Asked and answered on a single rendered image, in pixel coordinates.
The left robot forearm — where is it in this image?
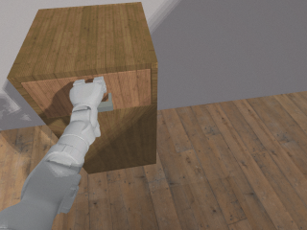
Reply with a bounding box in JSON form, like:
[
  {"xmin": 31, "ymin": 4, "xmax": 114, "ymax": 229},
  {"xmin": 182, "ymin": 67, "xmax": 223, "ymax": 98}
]
[{"xmin": 20, "ymin": 103, "xmax": 98, "ymax": 200}]

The handle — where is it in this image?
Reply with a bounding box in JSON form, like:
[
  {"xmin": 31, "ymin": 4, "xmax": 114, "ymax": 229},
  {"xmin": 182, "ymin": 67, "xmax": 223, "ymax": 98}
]
[{"xmin": 97, "ymin": 93, "xmax": 113, "ymax": 112}]

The drawer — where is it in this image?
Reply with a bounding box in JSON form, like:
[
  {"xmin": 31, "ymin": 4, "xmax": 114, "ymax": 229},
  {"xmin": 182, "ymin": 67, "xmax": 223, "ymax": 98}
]
[{"xmin": 21, "ymin": 68, "xmax": 152, "ymax": 118}]

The cabinet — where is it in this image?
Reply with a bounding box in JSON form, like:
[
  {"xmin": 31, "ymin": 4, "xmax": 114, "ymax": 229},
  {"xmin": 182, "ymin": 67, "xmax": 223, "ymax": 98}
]
[{"xmin": 7, "ymin": 2, "xmax": 158, "ymax": 174}]

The robot left hand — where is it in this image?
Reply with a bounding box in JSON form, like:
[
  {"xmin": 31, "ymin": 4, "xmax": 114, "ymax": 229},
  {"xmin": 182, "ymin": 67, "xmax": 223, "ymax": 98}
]
[{"xmin": 69, "ymin": 76, "xmax": 106, "ymax": 137}]

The left robot upper arm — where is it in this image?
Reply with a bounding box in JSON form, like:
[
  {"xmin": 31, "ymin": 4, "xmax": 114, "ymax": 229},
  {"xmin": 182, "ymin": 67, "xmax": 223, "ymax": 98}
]
[{"xmin": 0, "ymin": 161, "xmax": 82, "ymax": 230}]

